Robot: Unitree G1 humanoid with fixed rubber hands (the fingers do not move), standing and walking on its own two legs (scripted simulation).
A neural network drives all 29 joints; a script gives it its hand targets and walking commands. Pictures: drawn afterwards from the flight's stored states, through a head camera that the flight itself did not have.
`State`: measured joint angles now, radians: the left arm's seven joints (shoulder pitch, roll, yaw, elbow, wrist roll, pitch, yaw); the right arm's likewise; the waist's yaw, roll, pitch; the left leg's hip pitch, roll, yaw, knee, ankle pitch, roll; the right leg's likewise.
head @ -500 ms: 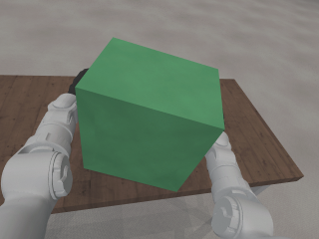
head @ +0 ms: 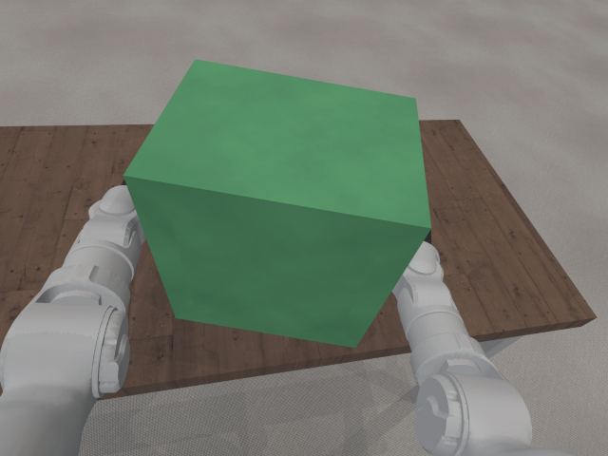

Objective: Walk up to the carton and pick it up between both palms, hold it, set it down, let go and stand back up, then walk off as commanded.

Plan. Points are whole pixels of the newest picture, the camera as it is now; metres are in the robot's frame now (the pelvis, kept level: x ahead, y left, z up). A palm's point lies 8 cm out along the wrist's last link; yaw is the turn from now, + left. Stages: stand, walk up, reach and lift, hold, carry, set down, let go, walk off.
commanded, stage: set down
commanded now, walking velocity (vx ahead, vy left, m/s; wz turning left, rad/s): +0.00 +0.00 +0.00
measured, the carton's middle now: (284, 219) +0.41 -0.03 +0.08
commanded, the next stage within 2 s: none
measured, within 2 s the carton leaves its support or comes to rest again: rests again in 0.40 s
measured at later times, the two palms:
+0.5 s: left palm (130, 193) +0.48 +0.18 +0.07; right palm (407, 242) +0.38 -0.21 +0.04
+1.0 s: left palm (80, 269) +0.38 +0.23 +0.04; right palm (462, 306) +0.26 -0.24 +0.06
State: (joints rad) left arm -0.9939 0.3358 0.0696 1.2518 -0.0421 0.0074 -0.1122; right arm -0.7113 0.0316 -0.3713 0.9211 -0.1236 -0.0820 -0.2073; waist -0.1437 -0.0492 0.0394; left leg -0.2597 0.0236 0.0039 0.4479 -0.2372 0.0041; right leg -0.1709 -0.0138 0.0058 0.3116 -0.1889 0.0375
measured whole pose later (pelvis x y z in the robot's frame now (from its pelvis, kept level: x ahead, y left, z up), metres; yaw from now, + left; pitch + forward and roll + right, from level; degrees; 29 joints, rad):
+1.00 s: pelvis -0.03 +0.03 +0.00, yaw -3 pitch +8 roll -3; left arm -0.44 0.51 0.04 0.46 -0.30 0.29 -0.08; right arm -0.30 -0.15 -0.12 0.44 0.26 0.07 -0.21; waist -0.14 -0.10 -0.02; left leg -0.39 0.02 0.06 0.45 -0.19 0.03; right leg -0.33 -0.03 0.02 0.31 -0.09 0.05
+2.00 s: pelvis -0.04 +0.02 +0.00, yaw -4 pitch -2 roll -1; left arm 0.12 0.57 0.00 0.13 -0.42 0.20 -0.16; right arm 0.28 -0.10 -0.03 -0.11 0.26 0.37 -0.28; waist -0.03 0.02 -0.01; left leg -0.22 0.02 0.09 0.45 -0.20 0.04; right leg -0.18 -0.03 0.03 0.36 -0.15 0.05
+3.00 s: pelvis -0.01 +0.01 +0.00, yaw -4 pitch -1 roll -1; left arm 0.40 0.46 0.04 0.09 -0.28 0.01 -0.16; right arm 0.45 -0.09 0.03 -0.11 0.25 0.11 -0.19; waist 0.02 -0.01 0.08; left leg -0.19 0.02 0.07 0.45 -0.25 0.02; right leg -0.15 -0.03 0.02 0.36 -0.20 0.05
